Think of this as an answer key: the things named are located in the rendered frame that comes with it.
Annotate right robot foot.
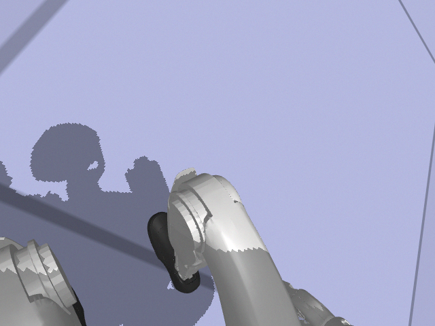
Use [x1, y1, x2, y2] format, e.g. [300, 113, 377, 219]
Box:
[147, 212, 201, 293]

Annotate right robot hand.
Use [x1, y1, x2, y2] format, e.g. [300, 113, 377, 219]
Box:
[283, 280, 335, 326]

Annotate left robot foot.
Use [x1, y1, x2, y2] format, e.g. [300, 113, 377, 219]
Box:
[71, 287, 86, 326]

